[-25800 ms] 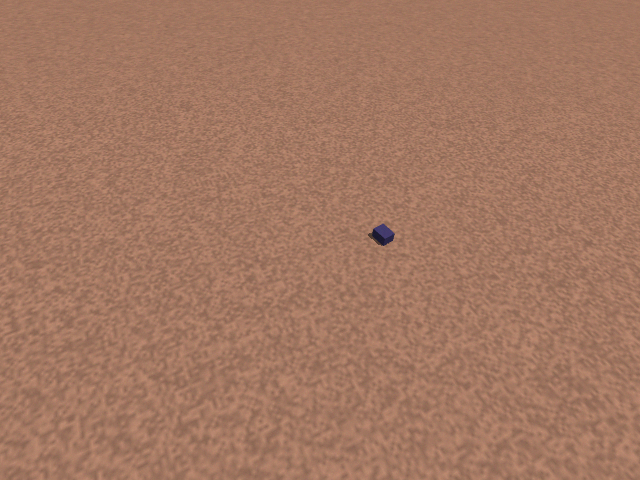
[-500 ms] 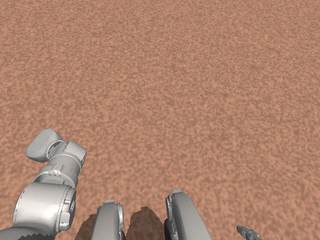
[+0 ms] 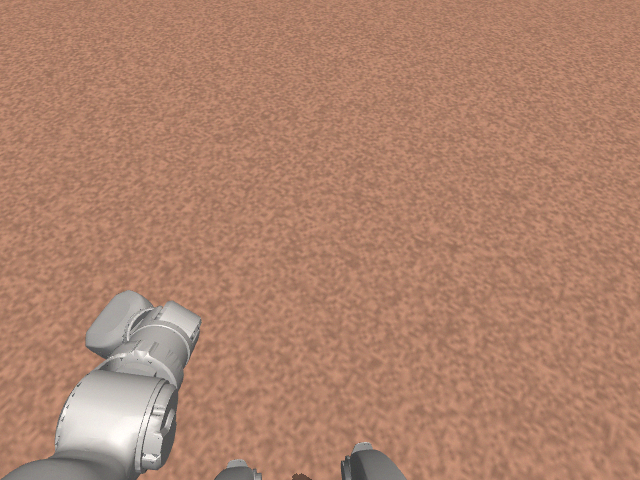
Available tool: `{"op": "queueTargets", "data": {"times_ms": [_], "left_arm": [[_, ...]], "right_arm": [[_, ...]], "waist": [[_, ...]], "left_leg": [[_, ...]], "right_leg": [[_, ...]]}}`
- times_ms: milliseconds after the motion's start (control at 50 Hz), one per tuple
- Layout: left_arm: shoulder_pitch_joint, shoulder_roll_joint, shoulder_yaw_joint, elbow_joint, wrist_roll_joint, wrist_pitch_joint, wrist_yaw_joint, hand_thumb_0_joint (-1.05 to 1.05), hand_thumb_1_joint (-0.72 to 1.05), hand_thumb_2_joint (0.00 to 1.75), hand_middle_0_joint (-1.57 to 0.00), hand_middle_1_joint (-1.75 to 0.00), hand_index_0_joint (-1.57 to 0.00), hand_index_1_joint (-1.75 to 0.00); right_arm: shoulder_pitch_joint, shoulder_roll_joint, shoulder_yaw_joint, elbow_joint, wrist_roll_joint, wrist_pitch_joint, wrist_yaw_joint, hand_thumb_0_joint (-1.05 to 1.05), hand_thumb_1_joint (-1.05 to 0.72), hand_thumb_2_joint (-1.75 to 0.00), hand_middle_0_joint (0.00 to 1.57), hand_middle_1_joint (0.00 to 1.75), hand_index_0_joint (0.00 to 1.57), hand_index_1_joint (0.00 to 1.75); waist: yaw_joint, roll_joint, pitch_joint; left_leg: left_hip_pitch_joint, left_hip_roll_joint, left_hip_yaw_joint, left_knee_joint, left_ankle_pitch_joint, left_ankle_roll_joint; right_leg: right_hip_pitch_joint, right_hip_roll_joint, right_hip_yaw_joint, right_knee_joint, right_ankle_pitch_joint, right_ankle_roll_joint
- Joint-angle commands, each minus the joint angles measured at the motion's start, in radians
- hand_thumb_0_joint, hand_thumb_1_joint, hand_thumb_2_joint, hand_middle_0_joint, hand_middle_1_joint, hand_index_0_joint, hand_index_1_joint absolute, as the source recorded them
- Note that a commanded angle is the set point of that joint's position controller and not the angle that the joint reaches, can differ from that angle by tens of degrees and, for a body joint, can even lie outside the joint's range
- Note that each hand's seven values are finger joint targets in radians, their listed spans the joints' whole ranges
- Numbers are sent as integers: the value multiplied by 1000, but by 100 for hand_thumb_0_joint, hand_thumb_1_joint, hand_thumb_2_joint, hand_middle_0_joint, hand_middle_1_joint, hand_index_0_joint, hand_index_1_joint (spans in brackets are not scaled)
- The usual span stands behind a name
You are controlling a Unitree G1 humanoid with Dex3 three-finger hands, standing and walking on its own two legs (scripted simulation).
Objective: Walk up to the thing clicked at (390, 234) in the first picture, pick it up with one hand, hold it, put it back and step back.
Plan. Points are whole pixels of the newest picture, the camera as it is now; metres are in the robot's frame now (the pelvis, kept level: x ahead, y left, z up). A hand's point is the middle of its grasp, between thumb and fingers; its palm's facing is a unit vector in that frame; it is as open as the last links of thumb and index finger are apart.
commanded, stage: lift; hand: left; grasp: from above
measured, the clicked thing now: (156, 346) +0.36 +0.22 -0.11
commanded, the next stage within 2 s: hold in 0.12 s
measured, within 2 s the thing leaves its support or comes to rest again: neither
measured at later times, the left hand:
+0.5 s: hand (125, 334) +0.34 +0.23 -0.02, palm faces -0.19 -0.41 -0.89, open 10.0 cm
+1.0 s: hand (122, 309) +0.36 +0.22 +0.01, palm faces -0.16 -0.42 -0.89, open 10.0 cm
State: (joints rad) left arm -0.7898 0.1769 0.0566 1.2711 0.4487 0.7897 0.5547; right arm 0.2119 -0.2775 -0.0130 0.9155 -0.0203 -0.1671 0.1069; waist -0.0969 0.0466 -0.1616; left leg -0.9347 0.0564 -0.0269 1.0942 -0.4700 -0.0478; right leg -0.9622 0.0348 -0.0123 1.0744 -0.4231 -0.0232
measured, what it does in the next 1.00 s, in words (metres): rises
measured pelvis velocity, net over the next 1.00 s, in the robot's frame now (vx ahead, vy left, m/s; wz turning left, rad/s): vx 0.04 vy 0.01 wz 0.01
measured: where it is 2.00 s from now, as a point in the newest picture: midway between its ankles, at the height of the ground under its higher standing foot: outside the picture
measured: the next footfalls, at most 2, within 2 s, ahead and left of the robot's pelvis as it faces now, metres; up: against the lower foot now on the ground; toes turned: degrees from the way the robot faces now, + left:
none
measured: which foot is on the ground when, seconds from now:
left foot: down 0.00-1.00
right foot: down 0.00-1.00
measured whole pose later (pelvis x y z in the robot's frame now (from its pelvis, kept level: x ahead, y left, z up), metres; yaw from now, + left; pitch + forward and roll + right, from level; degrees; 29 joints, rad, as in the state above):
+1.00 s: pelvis +0.04 +0.01 +0.06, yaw +0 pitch +8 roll +0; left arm -0.72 0.11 -0.03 1.17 0.45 0.89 0.53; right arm 0.17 -0.29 -0.02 0.88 0.00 -0.13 0.13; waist -0.04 0.03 -0.11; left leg -0.50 0.03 0.00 0.74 -0.38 -0.03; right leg -0.54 0.01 0.01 0.75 -0.36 -0.01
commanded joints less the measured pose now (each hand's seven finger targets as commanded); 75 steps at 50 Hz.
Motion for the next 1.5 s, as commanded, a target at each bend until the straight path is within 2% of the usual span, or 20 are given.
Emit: {"op": "queueTargets", "data": {"times_ms": [0,100,140,200,220,260,440,540,600,640,720,780,920,980,1080,1220,1260,1300,1400,1480], "left_arm": [[-372,207,-50,-208,77,12,50,0,77,68,-112,-56,-111,-57],[-365,174,-51,-186,50,33,58,0,83,68,-115,-56,-114,-57],[-375,143,-66,-175,40,39,58,0,83,70,-116,-57,-115,-59],[-396,154,-49,-190,32,41,57,0,82,72,-115,-56,-114,-58],[-382,123,-59,-141,27,48,54,0,86,67,-119,-54,-117,-56],[-385,126,-66,-134,42,51,45,0,86,65,-119,-52,-116,-54],[-389,127,-86,-232,79,38,52,0,84,58,-116,-51,-114,-53],[-376,134,-88,-272,70,47,65,0,82,61,-115,-49,-113,-52],[-379,91,-101,-283,45,62,64,0,80,61,-114,-50,-111,-53],[-390,118,-89,-286,40,70,63,0,79,61,-113,-50,-110,-53],[-376,111,-95,-264,44,79,45,0,84,62,-118,-47,-114,-51],[-358,97,-102,-266,51,84,30,0,79,62,-115,-46,-111,-50],[-342,108,-107,-266,63,95,19,0,79,59,-113,-47,-110,-50],[-351,126,-99,-279,70,99,21,0,76,60,-110,-49,-106,-52],[-360,111,-111,-308,68,105,21,0,75,61,-110,-48,-107,-52],[-359,100,-124,-332,63,124,11,0,73,64,-110,-48,-105,-53],[-349,119,-116,-331,65,129,11,0,74,65,-111,-47,-106,-52],[-354,87,-130,-335,60,134,6,0,72,67,-110,-49,-105,-54],[-350,112,-122,-325,65,149,2,0,75,72,-113,-50,-108,-56],[-348,93,-130,-342,62,154,-12,0,73,74,-112,-49,-106,-56]], "right_arm": [[29,-145,-45,-74,13,-23,1,0,-87,-89,20,30,20,30],[10,-155,-52,-60,13,-32,1,0,-87,-89,20,30,20,30],[3,-153,-44,-55,12,-36,4,0,-87,-89,20,30,20,30],[-3,-151,-48,-52,10,-37,9,0,-88,-89,20,30,20,30],[-6,-151,-49,-55,9,-36,11,0,-88,-89,20,30,20,30],[-21,-151,-48,-63,13,-34,15,0,-88,-89,20,30,20,30],[-32,-157,-46,-98,13,-25,23,0,-89,-89,20,30,20,30],[-55,-160,-44,-108,16,-22,20,0,-88,-89,20,30,20,30],[-59,-157,-41,-117,18,-13,20,0,-89,-89,20,30,20,30],[-66,-157,-42,-117,22,-12,20,0,-88,-89,20,30,20,30],[-70,-156,-45,-117,28,-7,21,0,-88,-89,20,30,20,30],[-72,-152,-44,-128,33,-2,22,0,-88,-89,20,30,20,30],[-74,-149,-41,-140,36,0,25,0,-88,-89,20,30,20,30],[-79,-151,-44,-147,37,4,27,0,-88,-89,20,30,20,30],[-93,-148,-41,-154,37,6,25,0,-89,-89,20,30,20,30],[-96,-148,-34,-160,43,12,23,0,-89,-90,20,30,20,30],[-99,-148,-37,-159,45,9,20,0,-88,-90,20,30,20,30],[-108,-142,-32,-162,45,8,22,0,-89,-90,20,30,20,30],[-119,-144,-30,-166,46,2,21,0,-89,-90,20,30,20,30],[-125,-142,-31,-170,49,5,23,0,-89,-90,20,30,20,30]], "waist": [[3,-24,-453],[14,-13,-321],[-1,-45,-295],[6,-47,-301],[10,-50,-268],[13,-45,-256],[30,-20,-284],[37,-30,-282],[33,-42,-288],[35,-51,-277],[46,-54,-252],[36,-71,-299],[52,-71,-261],[54,-82,-285],[58,-50,-267],[49,-69,-274],[68,-66,-242],[59,-64,-247],[70,-68,-219],[62,-74,-254]], "left_leg": [[233,-57,68,-173,245,36],[305,-47,50,-267,188,28],[315,-47,45,-285,176,30],[328,-52,53,-297,190,31],[325,-52,55,-305,189,30],[344,-56,60,-316,191,30],[449,-51,43,-381,249,25],[481,-52,47,-395,241,26],[502,-53,48,-396,288,27],[496,-60,58,-397,298,32],[499,-64,62,-415,297,31],[515,-70,67,-408,349,35],[524,-75,68,-431,359,39],[532,-78,71,-430,382,40],[565,-72,65,-457,391,38],[588,-74,63,-467,416,43],[581,-72,64,-480,408,41],[599,-71,60,-490,410,43],[597,-68,57,-506,382,43],[616,-71,63,-501,425,45]], "right_leg": [[422,6,38,-244,256,37],[389,12,12,-293,164,26],[394,12,15,-316,150,32],[418,9,20,-333,162,34],[413,8,21,-338,165,33],[420,7,25,-353,166,34],[493,5,0,-359,246,20],[517,3,5,-380,239,24],[541,2,2,-379,296,23],[568,0,8,-393,327,28],[584,-1,9,-410,323,31],[622,-5,14,-398,431,33],[641,-9,12,-418,426,28],[667,-12,19,-420,486,31],[664,-6,7,-427,436,23],[685,-7,7,-442,477,24],[690,-5,1,-451,442,21],[691,-4,-1,-460,437,20],[688,-5,-1,-478,393,21],[714,-7,5,-479,458,22]]}}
